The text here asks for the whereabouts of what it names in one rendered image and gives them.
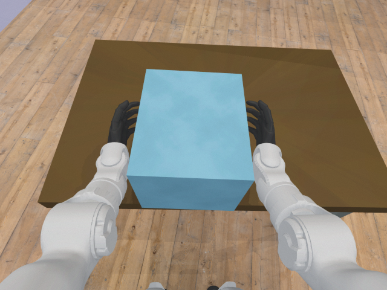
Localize right robot hand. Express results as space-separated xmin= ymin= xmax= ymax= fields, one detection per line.
xmin=246 ymin=100 xmax=276 ymax=146

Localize left robot hand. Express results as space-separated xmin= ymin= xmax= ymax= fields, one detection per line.
xmin=108 ymin=100 xmax=140 ymax=146

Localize robot right forearm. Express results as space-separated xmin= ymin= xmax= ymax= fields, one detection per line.
xmin=253 ymin=143 xmax=357 ymax=256

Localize right robot upper arm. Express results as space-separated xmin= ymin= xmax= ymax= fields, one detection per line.
xmin=278 ymin=214 xmax=387 ymax=290

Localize robot left forearm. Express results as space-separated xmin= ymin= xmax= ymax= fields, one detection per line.
xmin=41 ymin=142 xmax=129 ymax=252

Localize carton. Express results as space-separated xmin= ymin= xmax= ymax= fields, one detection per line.
xmin=126 ymin=69 xmax=255 ymax=211

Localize left robot upper arm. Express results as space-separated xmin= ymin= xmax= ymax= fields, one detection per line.
xmin=0 ymin=202 xmax=117 ymax=290

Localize table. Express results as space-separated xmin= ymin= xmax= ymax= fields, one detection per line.
xmin=38 ymin=39 xmax=387 ymax=218

